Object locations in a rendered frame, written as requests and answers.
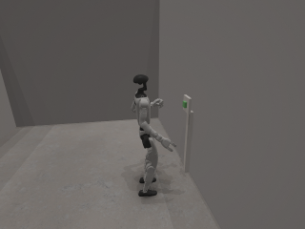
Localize left robot foot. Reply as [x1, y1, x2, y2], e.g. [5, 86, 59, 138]
[139, 177, 156, 183]

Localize right robot forearm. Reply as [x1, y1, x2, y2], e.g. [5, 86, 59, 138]
[141, 122, 164, 142]

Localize panel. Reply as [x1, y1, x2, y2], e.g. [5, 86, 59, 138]
[183, 94, 193, 173]

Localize robot left upper arm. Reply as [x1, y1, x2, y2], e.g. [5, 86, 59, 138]
[131, 92, 137, 113]

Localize left robot hand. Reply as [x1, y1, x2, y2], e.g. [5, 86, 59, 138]
[153, 98, 164, 109]

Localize humanoid robot torso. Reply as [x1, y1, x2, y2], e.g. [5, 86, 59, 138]
[133, 95, 151, 140]

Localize right robot hand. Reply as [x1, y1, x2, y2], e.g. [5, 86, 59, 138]
[161, 137, 176, 152]

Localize robot right upper arm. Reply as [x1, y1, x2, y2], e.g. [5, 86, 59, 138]
[139, 98, 149, 128]

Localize button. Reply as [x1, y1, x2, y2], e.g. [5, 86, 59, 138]
[182, 100, 187, 108]

